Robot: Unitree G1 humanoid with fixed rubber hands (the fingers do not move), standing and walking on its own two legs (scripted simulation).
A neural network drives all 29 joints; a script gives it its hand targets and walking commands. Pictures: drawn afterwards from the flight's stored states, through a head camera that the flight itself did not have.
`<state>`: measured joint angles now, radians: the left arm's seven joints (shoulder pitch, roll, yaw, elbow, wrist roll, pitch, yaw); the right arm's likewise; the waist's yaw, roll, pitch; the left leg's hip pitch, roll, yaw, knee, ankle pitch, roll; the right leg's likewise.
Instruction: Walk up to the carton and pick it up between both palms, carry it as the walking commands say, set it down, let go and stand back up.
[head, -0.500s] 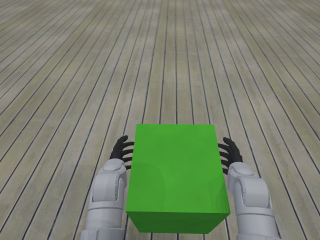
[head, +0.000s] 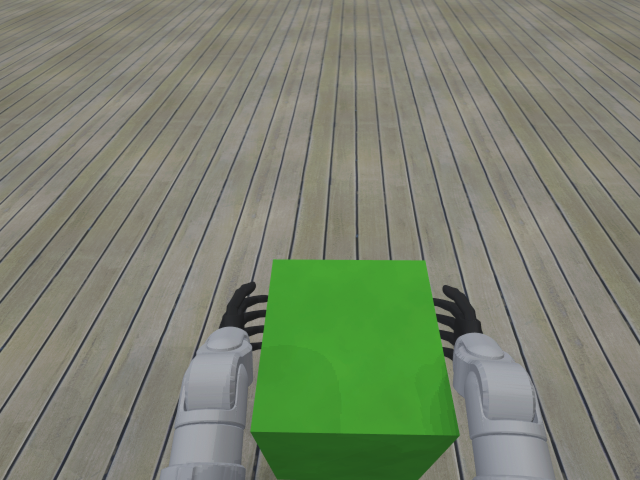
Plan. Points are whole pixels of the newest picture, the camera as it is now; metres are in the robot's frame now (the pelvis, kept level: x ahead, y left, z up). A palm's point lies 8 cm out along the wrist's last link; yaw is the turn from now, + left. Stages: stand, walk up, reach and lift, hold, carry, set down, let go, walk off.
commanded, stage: carry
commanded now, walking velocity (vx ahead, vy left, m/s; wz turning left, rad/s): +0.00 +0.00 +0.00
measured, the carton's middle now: (347, 375) +0.28 +0.00 -0.03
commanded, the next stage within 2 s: hold in 1.06 s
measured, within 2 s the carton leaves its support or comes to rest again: neither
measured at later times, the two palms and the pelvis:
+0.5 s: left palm (251, 329) +0.30 +0.12 +0.06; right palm (483, 335) +0.29 -0.17 +0.05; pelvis +0.00 -0.02 +0.00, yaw +0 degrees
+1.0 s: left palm (255, 327) +0.30 +0.12 +0.06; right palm (484, 330) +0.30 -0.17 +0.05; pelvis +0.01 -0.03 +0.00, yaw +1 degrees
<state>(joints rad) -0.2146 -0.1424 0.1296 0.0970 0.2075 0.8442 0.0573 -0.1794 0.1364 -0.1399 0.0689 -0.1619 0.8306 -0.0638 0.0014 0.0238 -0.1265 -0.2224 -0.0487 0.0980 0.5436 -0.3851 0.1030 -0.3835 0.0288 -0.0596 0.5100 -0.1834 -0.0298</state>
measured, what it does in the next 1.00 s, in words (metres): stands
